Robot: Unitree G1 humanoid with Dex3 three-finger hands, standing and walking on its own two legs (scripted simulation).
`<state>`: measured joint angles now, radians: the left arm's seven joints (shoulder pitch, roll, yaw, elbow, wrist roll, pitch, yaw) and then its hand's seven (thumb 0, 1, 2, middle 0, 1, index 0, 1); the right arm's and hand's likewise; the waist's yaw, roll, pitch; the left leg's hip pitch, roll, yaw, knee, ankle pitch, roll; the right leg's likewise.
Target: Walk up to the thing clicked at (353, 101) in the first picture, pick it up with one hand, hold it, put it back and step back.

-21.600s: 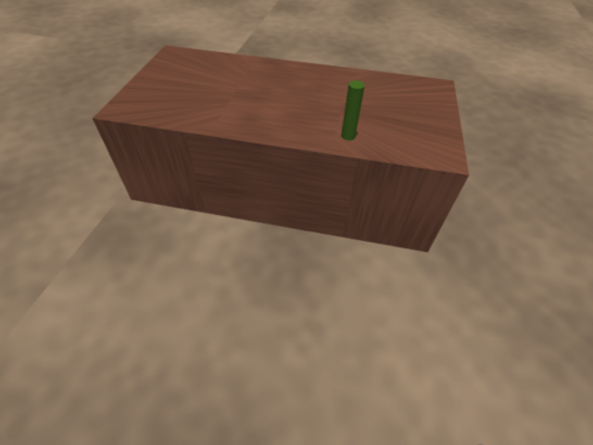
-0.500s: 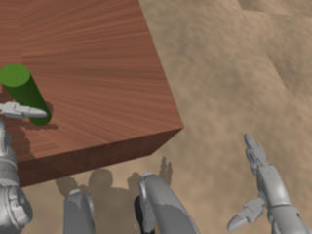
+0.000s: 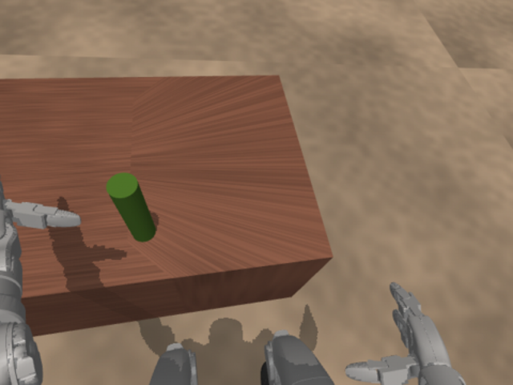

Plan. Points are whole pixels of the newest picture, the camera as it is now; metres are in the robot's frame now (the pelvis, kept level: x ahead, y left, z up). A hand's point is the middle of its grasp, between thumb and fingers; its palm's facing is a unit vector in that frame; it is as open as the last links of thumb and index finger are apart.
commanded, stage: home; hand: left
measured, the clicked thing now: (134, 211) +0.46 +0.18 -0.13
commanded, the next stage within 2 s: none
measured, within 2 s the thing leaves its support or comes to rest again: neither
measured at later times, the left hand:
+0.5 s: hand (94, 323) +0.23 +0.19 -0.02, palm faces +0.15 -0.96 -0.25, open 17.4 cm
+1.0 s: hand (111, 370) +0.18 +0.16 -0.01, palm faces +0.13 -0.96 -0.24, open 17.5 cm
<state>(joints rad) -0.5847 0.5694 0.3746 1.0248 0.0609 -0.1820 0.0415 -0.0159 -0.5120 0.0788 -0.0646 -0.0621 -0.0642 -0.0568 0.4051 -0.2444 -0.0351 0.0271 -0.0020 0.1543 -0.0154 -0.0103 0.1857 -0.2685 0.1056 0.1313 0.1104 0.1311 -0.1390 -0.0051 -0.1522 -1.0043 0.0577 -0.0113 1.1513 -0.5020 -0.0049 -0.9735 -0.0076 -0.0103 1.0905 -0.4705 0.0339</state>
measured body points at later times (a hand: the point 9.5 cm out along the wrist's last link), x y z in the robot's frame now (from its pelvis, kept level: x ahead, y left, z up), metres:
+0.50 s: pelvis +0.02 -0.01 +0.04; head +0.06 +0.00 +0.49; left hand +0.22 +0.24 +0.00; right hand +0.19 -0.23 +0.00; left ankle +0.02 +0.12 -0.65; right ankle +0.03 -0.15 -0.65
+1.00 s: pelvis +0.00 -0.02 +0.04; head +0.03 -0.02 +0.49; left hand +0.17 +0.22 +0.01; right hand +0.17 -0.24 +0.00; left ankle +0.02 +0.12 -0.65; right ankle +0.03 -0.15 -0.65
